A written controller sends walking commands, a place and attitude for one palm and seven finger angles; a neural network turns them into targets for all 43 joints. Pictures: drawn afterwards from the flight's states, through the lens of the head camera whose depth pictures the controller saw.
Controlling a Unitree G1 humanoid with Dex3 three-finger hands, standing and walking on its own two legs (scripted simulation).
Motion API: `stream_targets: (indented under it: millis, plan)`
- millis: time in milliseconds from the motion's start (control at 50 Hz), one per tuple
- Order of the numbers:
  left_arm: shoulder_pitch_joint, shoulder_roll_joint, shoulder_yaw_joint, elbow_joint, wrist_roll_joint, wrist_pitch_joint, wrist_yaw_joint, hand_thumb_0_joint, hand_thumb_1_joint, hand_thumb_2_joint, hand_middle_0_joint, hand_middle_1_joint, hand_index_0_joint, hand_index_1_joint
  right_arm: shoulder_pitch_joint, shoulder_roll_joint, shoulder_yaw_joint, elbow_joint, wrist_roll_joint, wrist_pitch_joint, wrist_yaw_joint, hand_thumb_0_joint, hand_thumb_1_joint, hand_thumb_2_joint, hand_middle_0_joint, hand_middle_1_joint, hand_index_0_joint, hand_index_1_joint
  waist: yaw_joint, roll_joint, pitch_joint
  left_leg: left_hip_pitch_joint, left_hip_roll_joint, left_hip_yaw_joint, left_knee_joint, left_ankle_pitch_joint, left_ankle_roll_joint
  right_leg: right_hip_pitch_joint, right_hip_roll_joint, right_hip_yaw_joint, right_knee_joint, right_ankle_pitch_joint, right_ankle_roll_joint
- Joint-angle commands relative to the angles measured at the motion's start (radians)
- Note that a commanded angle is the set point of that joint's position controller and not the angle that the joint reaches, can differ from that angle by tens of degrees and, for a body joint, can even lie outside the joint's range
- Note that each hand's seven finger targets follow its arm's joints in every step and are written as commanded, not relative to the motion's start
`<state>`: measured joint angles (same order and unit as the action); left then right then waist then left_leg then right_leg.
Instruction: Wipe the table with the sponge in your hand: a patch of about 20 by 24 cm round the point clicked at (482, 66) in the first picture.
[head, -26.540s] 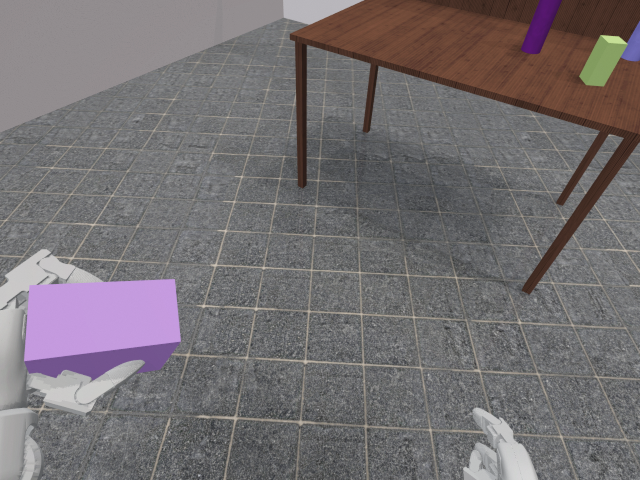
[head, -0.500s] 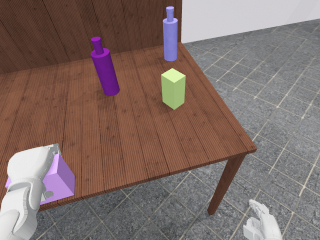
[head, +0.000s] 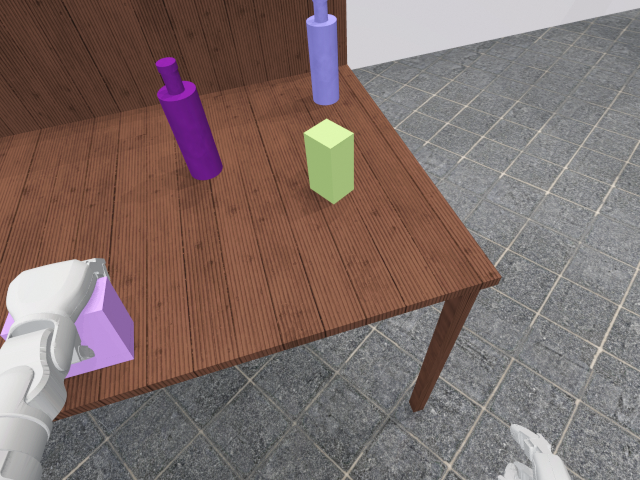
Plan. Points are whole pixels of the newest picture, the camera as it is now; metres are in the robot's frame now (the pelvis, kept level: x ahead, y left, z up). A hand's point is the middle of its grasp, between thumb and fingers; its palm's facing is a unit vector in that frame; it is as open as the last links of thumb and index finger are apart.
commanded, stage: wipe forward along the first lane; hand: left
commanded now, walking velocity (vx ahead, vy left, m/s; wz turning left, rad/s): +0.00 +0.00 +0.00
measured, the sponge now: (82, 337) +0.26 +0.37 +0.00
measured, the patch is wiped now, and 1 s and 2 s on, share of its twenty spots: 0.05 0.20 0.50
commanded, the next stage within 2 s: slide across to the middle lane in 1.22 s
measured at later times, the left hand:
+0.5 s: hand (76, 281) +0.33 +0.39 +0.04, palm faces -0.17 +0.03 -0.99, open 9.8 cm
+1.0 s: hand (80, 249) +0.38 +0.42 +0.04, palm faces -0.20 +0.04 -0.98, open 9.8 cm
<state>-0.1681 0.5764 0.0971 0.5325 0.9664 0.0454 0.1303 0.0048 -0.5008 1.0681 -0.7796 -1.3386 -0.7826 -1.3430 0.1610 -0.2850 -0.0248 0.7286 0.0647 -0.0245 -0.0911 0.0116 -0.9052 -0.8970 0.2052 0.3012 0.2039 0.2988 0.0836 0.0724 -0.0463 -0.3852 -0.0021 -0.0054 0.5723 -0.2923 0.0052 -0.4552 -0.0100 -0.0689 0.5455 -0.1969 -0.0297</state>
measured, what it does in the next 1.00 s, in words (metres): stands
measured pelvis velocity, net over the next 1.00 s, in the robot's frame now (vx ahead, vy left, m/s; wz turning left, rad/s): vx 0.00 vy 0.02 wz -0.02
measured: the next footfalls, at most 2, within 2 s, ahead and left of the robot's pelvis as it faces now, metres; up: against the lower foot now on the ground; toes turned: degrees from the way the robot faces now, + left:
none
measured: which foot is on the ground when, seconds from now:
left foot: down 0.00-1.00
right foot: down 0.00-1.00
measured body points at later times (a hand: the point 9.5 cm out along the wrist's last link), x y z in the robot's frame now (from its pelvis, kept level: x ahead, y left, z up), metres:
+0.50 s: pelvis -0.02 +0.00 -0.01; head +0.05 -0.03 +0.43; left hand +0.33 +0.39 +0.09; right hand +0.07 -0.29 -0.15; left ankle +0.00 +0.12 -0.73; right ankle +0.05 -0.10 -0.73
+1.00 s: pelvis +0.00 +0.02 -0.02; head +0.08 +0.02 +0.42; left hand +0.39 +0.41 +0.09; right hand +0.06 -0.26 -0.15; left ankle +0.00 +0.12 -0.73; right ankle +0.05 -0.10 -0.73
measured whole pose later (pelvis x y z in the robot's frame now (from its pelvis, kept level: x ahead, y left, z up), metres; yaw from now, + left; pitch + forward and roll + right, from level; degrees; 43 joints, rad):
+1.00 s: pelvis +0.00 +0.02 -0.02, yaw -1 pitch +16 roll -1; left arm -0.66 0.78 0.12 1.08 1.05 -0.09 0.15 0.01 -0.54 1.11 -0.80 -1.33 -0.80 -1.35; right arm 0.29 -0.31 -0.02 0.73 0.08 0.03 -0.06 0.01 -0.91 -0.90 0.21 0.30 0.20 0.30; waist -0.01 0.04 -0.10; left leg -0.66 -0.01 0.01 0.73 -0.34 0.03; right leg -0.71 -0.01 -0.05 0.64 -0.21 0.00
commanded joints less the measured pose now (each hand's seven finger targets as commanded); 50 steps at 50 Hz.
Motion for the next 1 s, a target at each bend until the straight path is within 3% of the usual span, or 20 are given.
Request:
stream_targets:
  millis: [0,40,120,140,180,240,280,340,440,500,540,560,640,680,700,780,840,880,940,980]
  plan:
    - [-0.226,0.263,0.090,0.003,0.023,-0.023,0.036,0.000,0.100,1.300,-1.200,-1.600,-1.200,-1.600,-0.012,-0.144,-0.051,-0.116,-0.005,-0.030,-0.009,0.000,-0.900,-0.900,0.200,0.300,0.200,0.300,-0.049,-0.132,-0.163,-0.076,-0.034,0.008,-0.054,0.025,0.049,0.146,0.006,0.080,-0.095,-0.025,-0.005]
    - [-0.236,0.307,0.129,0.046,0.026,-0.036,0.044,0.000,0.100,1.300,-1.200,-1.600,-1.200,-1.600,0.006,-0.151,-0.055,-0.109,-0.004,-0.027,-0.006,0.000,-0.900,-0.900,0.200,0.300,0.200,0.300,-0.049,-0.125,-0.164,-0.098,-0.033,0.008,-0.046,0.009,0.049,0.135,0.008,0.089,-0.092,-0.042,-0.006]
    - [-0.300,0.308,0.110,0.102,0.033,-0.066,0.059,0.000,0.100,1.300,-1.200,-1.600,-1.200,-1.600,0.037,-0.155,-0.062,-0.102,-0.003,-0.021,-0.002,0.000,-0.900,-0.900,0.200,0.300,0.200,0.300,-0.066,-0.132,-0.187,-0.133,-0.030,0.017,-0.023,-0.016,0.052,0.116,0.000,0.095,-0.080,-0.062,-0.001]
    - [-0.308,0.353,0.151,0.112,0.032,-0.073,0.065,0.000,0.100,1.300,-1.200,-1.600,-1.200,-1.600,0.045,-0.161,-0.064,-0.099,-0.002,-0.019,-0.001,0.000,-0.900,-0.900,0.200,0.300,0.200,0.300,-0.061,-0.132,-0.200,-0.143,-0.030,0.015,-0.021,-0.018,0.052,0.127,0.003,0.102,-0.078,-0.066,-0.003]
    - [-0.360,0.327,0.110,0.142,0.034,-0.083,0.069,0.000,0.100,1.300,-1.200,-1.600,-1.200,-1.600,0.055,-0.158,-0.063,-0.099,0.001,-0.018,0.001,0.000,-0.900,-0.900,0.200,0.300,0.200,0.300,-0.077,-0.134,-0.192,-0.162,-0.031,0.018,-0.015,-0.035,0.055,0.108,-0.001,0.097,-0.074,-0.081,0.001]
    - [-0.419,0.388,0.138,0.204,0.043,-0.089,0.079,0.000,0.100,1.300,-1.200,-1.600,-1.200,-1.600,0.072,-0.168,-0.062,-0.086,0.003,-0.014,0.004,0.000,-0.900,-0.900,0.200,0.300,0.200,0.300,-0.085,-0.128,-0.184,-0.195,-0.029,0.017,-0.009,-0.074,0.057,0.089,-0.001,0.108,-0.080,-0.138,0.001]
    - [-0.467,0.387,0.113,0.244,0.053,-0.094,0.081,0.000,0.100,1.300,-1.200,-1.600,-1.200,-1.600,0.085,-0.168,-0.061,-0.081,0.005,-0.014,0.005,0.000,-0.900,-0.900,0.200,0.300,0.200,0.300,-0.096,-0.123,-0.181,-0.212,-0.030,0.017,-0.002,-0.098,0.059,0.067,-0.001,0.107,-0.076,-0.168,0.001]
    - [-0.473,0.443,0.151,0.287,0.059,-0.103,0.081,0.000,0.100,1.300,-1.200,-1.600,-1.200,-1.600,0.101,-0.175,-0.062,-0.074,0.003,-0.009,0.008,0.000,-0.900,-0.900,0.200,0.300,0.200,0.300,-0.085,-0.108,-0.225,-0.228,-0.027,0.015,0.008,-0.087,0.058,0.084,0.001,0.115,-0.065,-0.155,-0.004]
    - [-0.525,0.473,0.156,0.338,0.058,-0.119,0.082,0.000,0.100,1.300,-1.200,-1.600,-1.200,-1.600,0.123,-0.182,-0.059,-0.069,0.005,-0.001,0.013,0.000,-0.900,-0.900,0.200,0.300,0.200,0.300,-0.094,-0.108,-0.244,-0.257,-0.023,0.013,0.024,-0.091,0.060,0.077,0.003,0.116,-0.052,-0.148,-0.005]
    - [-0.570,0.443,0.106,0.356,0.069,-0.122,0.080,0.000,0.100,1.300,-1.200,-1.600,-1.200,-1.600,0.129,-0.177,-0.055,-0.076,0.008,0.002,0.014,0.000,-0.900,-0.900,0.200,0.300,0.200,0.300,-0.111,-0.089,-0.229,-0.267,-0.025,0.013,0.026,-0.114,0.060,0.042,0.005,0.108,-0.049,-0.166,-0.003]
    - [-0.565,0.484,0.144,0.380,0.071,-0.124,0.084,0.000,0.100,1.300,-1.200,-1.600,-1.200,-1.600,0.140,-0.186,-0.057,-0.065,0.005,0.007,0.017,0.000,-0.900,-0.900,0.200,0.300,0.200,0.300,-0.101,-0.092,-0.244,-0.263,-0.022,0.008,0.028,-0.102,0.062,0.037,0.011,0.102,-0.039,-0.153,-0.007]
    - [-0.594,0.447,0.104,0.375,0.073,-0.125,0.083,0.000,0.100,1.300,-1.200,-1.600,-1.200,-1.600,0.144,-0.180,-0.056,-0.075,0.008,0.007,0.016,0.000,-0.900,-0.900,0.200,0.300,0.200,0.300,-0.119,-0.116,-0.247,-0.266,-0.024,0.007,0.029,-0.106,0.064,0.030,0.012,0.099,-0.038,-0.149,-0.002]
    - [-0.627,0.449,0.100,0.391,0.081,-0.130,0.090,0.000,0.100,1.300,-1.200,-1.600,-1.200,-1.600,0.157,-0.184,-0.056,-0.068,0.006,0.014,0.019,0.000,-0.900,-0.900,0.200,0.300,0.200,0.300,-0.117,-0.079,-0.262,-0.248,-0.020,-0.003,0.025,-0.102,0.061,-0.004,0.017,0.085,-0.023,-0.136,-0.008]
    - [-0.665,0.452,0.089,0.408,0.079,-0.126,0.092,0.000,0.100,1.300,-1.200,-1.600,-1.200,-1.600,0.165,-0.186,-0.056,-0.065,0.008,0.015,0.016,0.000,-0.900,-0.900,0.200,0.300,0.200,0.300,-0.134,-0.114,-0.253,-0.256,-0.018,-0.004,0.029,-0.121,0.064,-0.018,0.018,0.084,-0.027,-0.149,-0.003]
    - [-0.662,0.474,0.107,0.417,0.077,-0.123,0.093,0.000,0.100,1.300,-1.200,-1.600,-1.200,-1.600,0.166,-0.189,-0.055,-0.065,0.007,0.016,0.016,0.000,-0.900,-0.900,0.200,0.300,0.200,0.300,-0.126,-0.117,-0.260,-0.266,-0.019,0.000,0.031,-0.118,0.064,-0.004,0.016,0.090,-0.029,-0.149,-0.002]
    - [-0.729,0.458,0.061,0.433,0.091,-0.114,0.081,0.000,0.100,1.300,-1.200,-1.600,-1.200,-1.600,0.180,-0.189,-0.050,-0.064,0.010,0.020,0.016,0.000,-0.900,-0.900,0.200,0.300,0.200,0.300,-0.145,-0.078,-0.256,-0.244,-0.019,-0.013,0.025,-0.109,0.062,-0.043,0.022,0.076,-0.016,-0.129,-0.007]
    - [-0.727,0.486,0.082,0.447,0.097,-0.110,0.068,0.000,0.100,1.300,-1.200,-1.600,-1.200,-1.600,0.189,-0.196,-0.049,-0.061,0.007,0.029,0.017,0.000,-0.900,-0.900,0.200,0.300,0.200,0.300,-0.130,-0.061,-0.285,-0.221,-0.016,-0.021,0.023,-0.067,0.058,-0.037,0.025,0.068,-0.005,-0.093,-0.014]
    - [-0.752,0.428,0.030,0.444,0.102,-0.114,0.060,0.000,0.100,1.300,-1.200,-1.600,-1.200,-1.600,0.199,-0.187,-0.049,-0.067,0.007,0.030,0.017,0.000,-0.900,-0.900,0.200,0.300,0.200,0.300,-0.145,-0.054,-0.280,-0.204,-0.013,-0.028,0.025,-0.048,0.055,-0.065,0.030,0.057,0.003,-0.072,-0.015]
    - [-0.761,0.475,0.073,0.447,0.091,-0.120,0.056,0.000,0.100,1.300,-1.200,-1.600,-1.200,-1.600,0.208,-0.196,-0.050,-0.060,0.005,0.040,0.015,0.000,-0.900,-0.900,0.200,0.300,0.200,0.300,-0.139,-0.069,-0.294,-0.198,-0.010,-0.031,0.029,-0.018,0.056,-0.056,0.032,0.058,0.004,-0.050,-0.018]
    - [-0.782,0.456,0.049,0.447,0.091,-0.123,0.053,0.000,0.100,1.300,-1.200,-1.600,-1.200,-1.600,0.217,-0.194,-0.050,-0.063,0.006,0.044,0.014,0.000,-0.900,-0.900,0.200,0.300,0.200,0.300,-0.150,-0.070,-0.294,-0.193,-0.010,-0.033,0.032,-0.002,0.054,-0.069,0.034,0.053,0.006,-0.038,-0.016]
